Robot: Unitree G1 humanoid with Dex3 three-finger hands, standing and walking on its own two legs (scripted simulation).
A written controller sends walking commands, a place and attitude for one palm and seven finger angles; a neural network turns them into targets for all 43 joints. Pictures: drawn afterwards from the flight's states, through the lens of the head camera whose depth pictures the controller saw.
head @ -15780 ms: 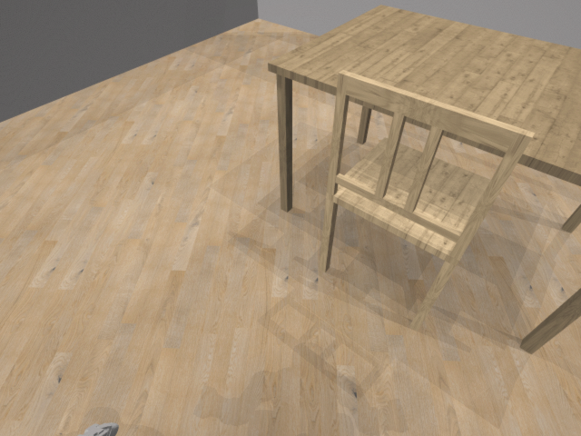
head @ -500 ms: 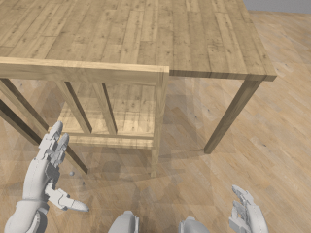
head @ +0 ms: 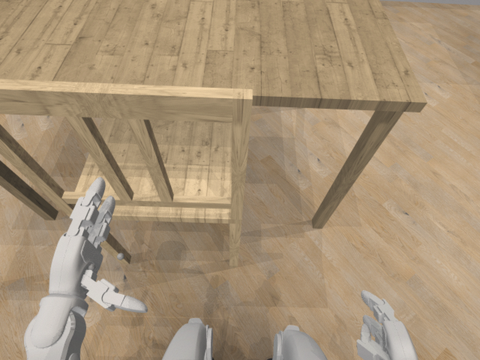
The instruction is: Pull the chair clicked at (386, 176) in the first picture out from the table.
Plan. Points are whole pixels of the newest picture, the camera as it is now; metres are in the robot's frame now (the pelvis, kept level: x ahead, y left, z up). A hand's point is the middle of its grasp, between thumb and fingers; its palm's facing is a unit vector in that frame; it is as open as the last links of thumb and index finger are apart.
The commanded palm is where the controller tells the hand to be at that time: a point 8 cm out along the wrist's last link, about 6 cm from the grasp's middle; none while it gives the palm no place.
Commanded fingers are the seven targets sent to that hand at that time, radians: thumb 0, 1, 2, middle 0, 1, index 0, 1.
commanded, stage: aim the fingers beside a spindle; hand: left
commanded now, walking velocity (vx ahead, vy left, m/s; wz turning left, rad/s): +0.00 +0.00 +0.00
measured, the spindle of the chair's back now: (106, 163) +0.46 +0.28 -0.01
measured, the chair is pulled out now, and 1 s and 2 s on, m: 0.00 0.00 0.00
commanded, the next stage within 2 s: push the fingers through the gap in 1.38 s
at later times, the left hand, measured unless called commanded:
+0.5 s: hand (140, 244) +0.29 +0.17 +0.01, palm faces -0.01 -1.00 -0.01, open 16.9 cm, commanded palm +0.28 +0.23 +0.02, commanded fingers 0.00 -0.50 0.30 -0.06 -0.08 -0.06 -0.08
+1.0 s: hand (158, 236) +0.31 +0.15 +0.00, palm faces -0.01 -1.00 -0.03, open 16.9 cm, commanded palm +0.29 +0.21 +0.01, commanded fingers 0.00 -0.50 0.30 -0.06 -0.08 -0.06 -0.08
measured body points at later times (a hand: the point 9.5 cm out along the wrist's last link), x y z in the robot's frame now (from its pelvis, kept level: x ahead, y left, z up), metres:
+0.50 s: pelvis +0.00 +0.01 -0.01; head +0.10 +0.02 +0.43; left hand +0.29 +0.23 +0.01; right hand +0.16 -0.24 -0.11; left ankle +0.02 +0.10 -0.64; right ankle +0.01 -0.11 -0.64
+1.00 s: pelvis -0.01 +0.00 -0.02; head +0.10 +0.01 +0.41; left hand +0.31 +0.21 +0.00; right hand +0.15 -0.24 -0.13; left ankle +0.02 +0.10 -0.64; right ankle +0.01 -0.11 -0.64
